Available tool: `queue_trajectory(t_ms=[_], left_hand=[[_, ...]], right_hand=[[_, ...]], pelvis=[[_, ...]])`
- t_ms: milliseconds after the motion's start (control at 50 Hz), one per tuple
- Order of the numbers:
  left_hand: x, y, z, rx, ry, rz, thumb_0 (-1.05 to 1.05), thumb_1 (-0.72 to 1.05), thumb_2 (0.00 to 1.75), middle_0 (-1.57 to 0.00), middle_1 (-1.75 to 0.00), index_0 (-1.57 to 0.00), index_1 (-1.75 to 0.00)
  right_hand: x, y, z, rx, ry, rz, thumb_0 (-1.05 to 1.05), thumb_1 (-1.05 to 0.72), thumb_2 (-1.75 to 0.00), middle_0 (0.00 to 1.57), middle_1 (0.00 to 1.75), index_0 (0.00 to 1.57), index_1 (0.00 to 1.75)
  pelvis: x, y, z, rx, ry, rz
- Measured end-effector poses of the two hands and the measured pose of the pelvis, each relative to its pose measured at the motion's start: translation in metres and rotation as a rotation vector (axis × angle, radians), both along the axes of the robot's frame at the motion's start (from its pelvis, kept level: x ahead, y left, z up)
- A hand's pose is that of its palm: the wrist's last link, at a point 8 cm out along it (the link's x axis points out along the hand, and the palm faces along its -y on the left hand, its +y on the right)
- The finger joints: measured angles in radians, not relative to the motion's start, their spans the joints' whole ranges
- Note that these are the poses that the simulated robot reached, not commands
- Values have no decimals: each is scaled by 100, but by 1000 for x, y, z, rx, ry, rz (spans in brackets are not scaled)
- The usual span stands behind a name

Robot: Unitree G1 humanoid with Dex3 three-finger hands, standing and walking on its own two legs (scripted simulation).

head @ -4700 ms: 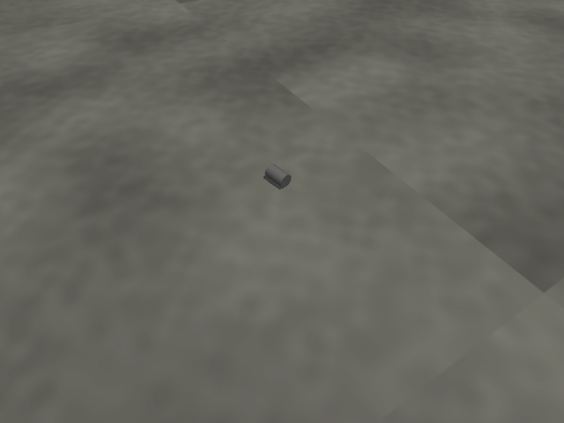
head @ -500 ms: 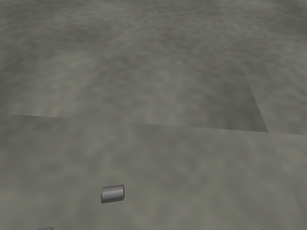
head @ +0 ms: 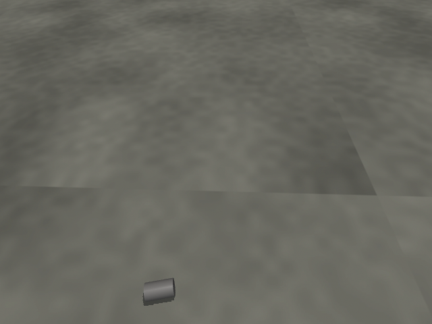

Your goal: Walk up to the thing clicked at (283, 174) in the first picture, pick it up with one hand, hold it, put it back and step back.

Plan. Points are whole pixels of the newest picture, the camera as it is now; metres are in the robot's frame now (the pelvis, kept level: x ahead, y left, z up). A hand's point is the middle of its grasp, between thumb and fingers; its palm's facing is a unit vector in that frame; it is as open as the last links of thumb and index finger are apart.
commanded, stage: walk up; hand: left
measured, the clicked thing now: (159, 289) +0.44 +0.28 -0.74
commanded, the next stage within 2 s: stand in 0.82 s
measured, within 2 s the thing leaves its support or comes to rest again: neither
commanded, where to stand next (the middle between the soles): +0.05 +0.00 m, yaw +3 degrees
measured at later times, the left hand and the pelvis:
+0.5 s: hand out of the picture +0.12 +0.26 -0.15, palm faces -0.03 -0.94 -0.33, open 7.4 cm; pelvis +0.01 +0.01 +0.00, yaw -1 degrees
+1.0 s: hand out of the picture +0.11 +0.26 -0.15, palm faces -0.02 -0.94 -0.34, open 7.4 cm; pelvis +0.02 +0.01 +0.00, yaw +0 degrees
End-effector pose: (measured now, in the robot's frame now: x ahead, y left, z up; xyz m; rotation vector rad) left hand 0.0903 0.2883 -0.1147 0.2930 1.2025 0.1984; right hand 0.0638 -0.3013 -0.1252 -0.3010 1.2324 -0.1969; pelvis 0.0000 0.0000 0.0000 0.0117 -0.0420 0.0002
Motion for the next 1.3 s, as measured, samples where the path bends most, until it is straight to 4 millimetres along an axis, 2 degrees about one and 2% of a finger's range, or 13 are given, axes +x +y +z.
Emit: queue_trajectory(t_ms=[160, 360, 580, 820, 1060, 1300], left_hand=[[17, 3, 1, 1, -13, -15, 1, 91, 89, -20, -30, -20, -30], [22, 11, 1, 5, -2, -19, 1, 91, 89, -20, -30, -20, -30], [18, 14, -3, 3, 23, -18, 1, 91, 89, -20, -30, -20, -30], [15, 17, -3, 7, 28, -14, 1, 91, 89, -20, -30, -20, -30], [14, 20, 3, 22, 0, -17, 1, 91, 89, -20, -30, -20, -30], [-5, 20, 6, 32, 5, -9, 1, 91, 89, -20, -30, -20, -30]], right_hand=[[-1, 2, 4, -8, 3, -17, 1, -91, -90, 21, 30, 20, 30], [8, 8, 6, -10, -6, -23, 1, -91, -90, 21, 30, 20, 30], [24, 15, 9, -6, -28, -19, 0, -91, -90, 21, 30, 20, 30], [30, 18, 9, -3, -36, -23, 0, -91, -90, 21, 30, 20, 30], [27, 19, 8, 3, -17, -11, 0, -91, -90, 21, 30, 20, 30], [14, 17, 6, 14, -9, 1, 0, -91, -90, 21, 30, 20, 30]], pelvis=[[5, 2, 1, -4, 8, -6], [11, 7, 2, -4, 12, -11], [16, 12, 3, -6, 12, -16], [20, 15, 3, -8, 6, -17], [13, 14, 5, -7, -1, 1], [4, 10, 5, -5, -8, 10]])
